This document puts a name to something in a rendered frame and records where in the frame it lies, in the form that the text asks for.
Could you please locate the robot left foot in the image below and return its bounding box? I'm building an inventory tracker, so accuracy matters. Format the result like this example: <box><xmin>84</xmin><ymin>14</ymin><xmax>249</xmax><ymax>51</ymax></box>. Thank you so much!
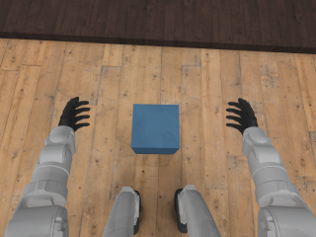
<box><xmin>133</xmin><ymin>190</ymin><xmax>141</xmax><ymax>235</ymax></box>

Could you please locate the robot right upper arm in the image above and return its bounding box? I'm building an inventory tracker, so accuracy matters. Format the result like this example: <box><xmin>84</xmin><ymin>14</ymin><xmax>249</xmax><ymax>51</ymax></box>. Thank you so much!
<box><xmin>257</xmin><ymin>205</ymin><xmax>316</xmax><ymax>237</ymax></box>

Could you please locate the robot left thigh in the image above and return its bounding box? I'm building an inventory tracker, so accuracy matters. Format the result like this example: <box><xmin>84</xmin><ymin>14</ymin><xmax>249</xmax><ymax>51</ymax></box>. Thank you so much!
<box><xmin>102</xmin><ymin>192</ymin><xmax>140</xmax><ymax>237</ymax></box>

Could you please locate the right robot hand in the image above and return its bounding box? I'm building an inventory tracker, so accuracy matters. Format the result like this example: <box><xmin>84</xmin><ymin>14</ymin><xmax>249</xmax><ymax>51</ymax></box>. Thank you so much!
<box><xmin>226</xmin><ymin>98</ymin><xmax>259</xmax><ymax>135</ymax></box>

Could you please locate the robot left upper arm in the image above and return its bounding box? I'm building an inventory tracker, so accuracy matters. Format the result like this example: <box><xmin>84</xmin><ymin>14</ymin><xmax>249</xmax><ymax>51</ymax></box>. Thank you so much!
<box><xmin>6</xmin><ymin>204</ymin><xmax>69</xmax><ymax>237</ymax></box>

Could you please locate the left robot forearm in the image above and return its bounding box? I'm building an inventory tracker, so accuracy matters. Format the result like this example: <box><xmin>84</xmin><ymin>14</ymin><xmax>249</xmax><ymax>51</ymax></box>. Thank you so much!
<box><xmin>3</xmin><ymin>125</ymin><xmax>76</xmax><ymax>237</ymax></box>

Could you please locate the right robot forearm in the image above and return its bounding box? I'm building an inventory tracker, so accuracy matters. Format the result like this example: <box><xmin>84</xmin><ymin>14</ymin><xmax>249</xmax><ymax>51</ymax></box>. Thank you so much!
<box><xmin>242</xmin><ymin>126</ymin><xmax>316</xmax><ymax>220</ymax></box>

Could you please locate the carton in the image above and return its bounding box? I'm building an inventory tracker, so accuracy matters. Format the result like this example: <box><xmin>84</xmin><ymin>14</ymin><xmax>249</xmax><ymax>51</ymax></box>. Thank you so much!
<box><xmin>130</xmin><ymin>104</ymin><xmax>180</xmax><ymax>155</ymax></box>

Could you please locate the left robot hand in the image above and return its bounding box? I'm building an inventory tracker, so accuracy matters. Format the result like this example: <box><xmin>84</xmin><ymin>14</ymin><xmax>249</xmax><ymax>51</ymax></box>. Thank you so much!
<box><xmin>58</xmin><ymin>97</ymin><xmax>91</xmax><ymax>132</ymax></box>

